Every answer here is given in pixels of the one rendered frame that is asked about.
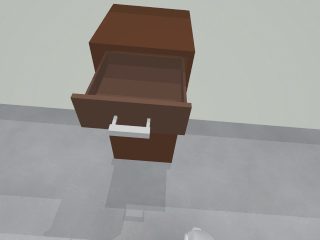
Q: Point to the right robot thigh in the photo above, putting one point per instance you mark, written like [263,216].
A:
[197,235]

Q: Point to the drawer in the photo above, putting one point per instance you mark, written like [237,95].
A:
[136,87]

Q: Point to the handle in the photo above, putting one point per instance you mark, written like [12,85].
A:
[129,131]

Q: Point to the cabinet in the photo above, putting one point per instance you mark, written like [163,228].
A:
[147,31]

